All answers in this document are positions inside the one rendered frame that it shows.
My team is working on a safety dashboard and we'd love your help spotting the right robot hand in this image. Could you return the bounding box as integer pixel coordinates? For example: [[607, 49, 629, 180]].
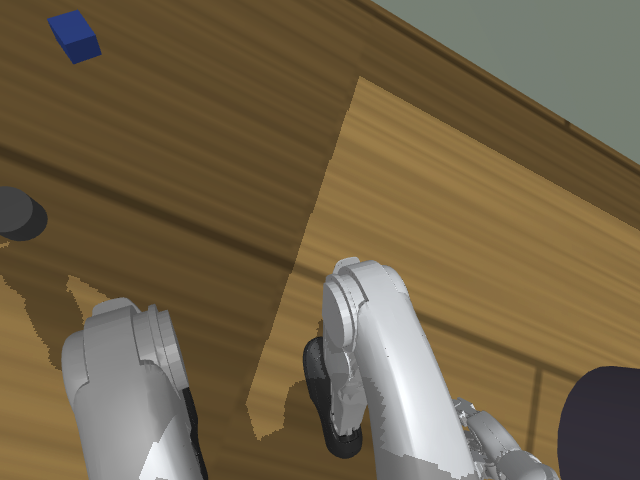
[[452, 397, 522, 480]]

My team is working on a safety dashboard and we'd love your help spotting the right robot foot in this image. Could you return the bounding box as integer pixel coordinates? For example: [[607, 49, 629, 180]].
[[303, 337, 362, 459]]

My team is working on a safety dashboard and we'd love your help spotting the left robot foot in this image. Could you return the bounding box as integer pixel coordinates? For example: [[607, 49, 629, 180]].
[[182, 387, 208, 480]]

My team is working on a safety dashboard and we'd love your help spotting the right robot arm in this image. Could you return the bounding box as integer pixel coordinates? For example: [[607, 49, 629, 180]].
[[496, 450, 560, 480]]

